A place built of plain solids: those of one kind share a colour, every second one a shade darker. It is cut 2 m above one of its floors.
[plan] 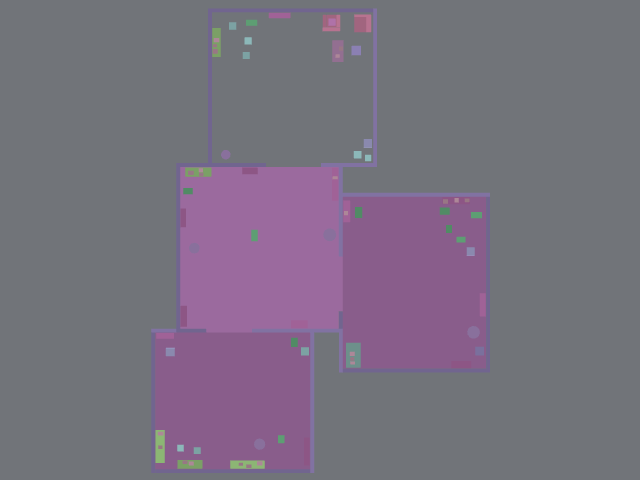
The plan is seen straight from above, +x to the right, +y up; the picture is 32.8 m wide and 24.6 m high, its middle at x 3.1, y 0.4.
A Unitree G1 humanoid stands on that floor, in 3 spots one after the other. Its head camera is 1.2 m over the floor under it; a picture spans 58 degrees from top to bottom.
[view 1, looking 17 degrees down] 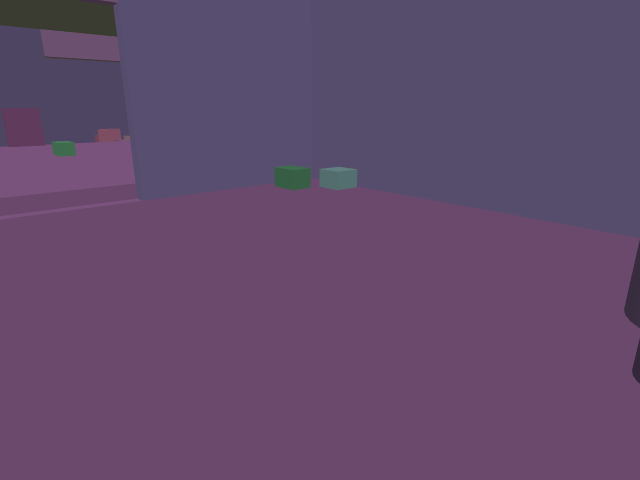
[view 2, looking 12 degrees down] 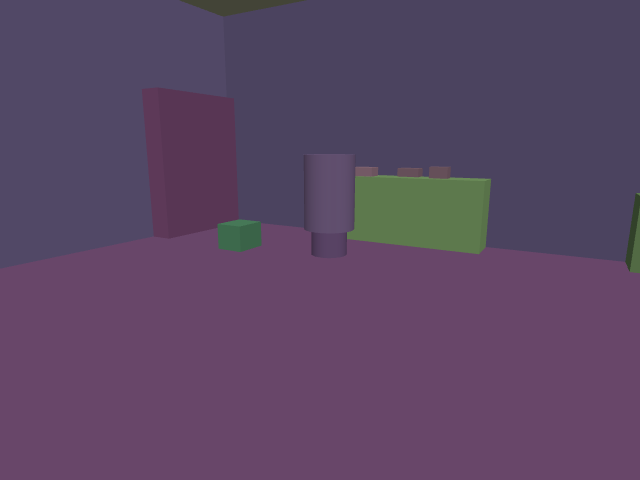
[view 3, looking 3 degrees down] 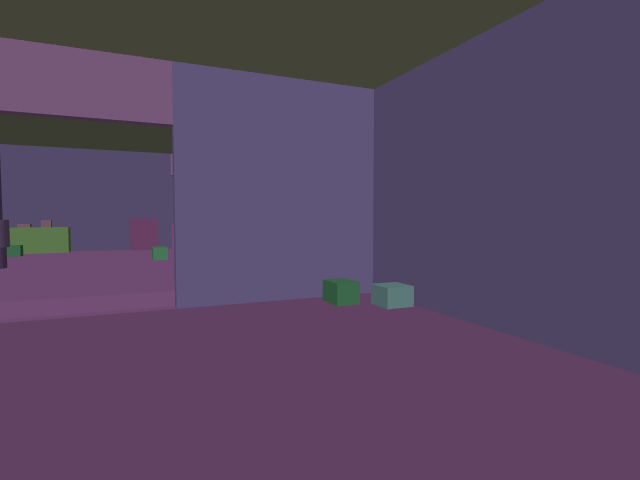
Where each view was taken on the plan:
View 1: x -2.34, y -10.24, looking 49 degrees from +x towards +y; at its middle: floor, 4.10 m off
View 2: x -2.34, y -5.79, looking -60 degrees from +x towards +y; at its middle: pot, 4.80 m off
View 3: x -0.95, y -10.26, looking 66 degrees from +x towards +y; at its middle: wall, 6.48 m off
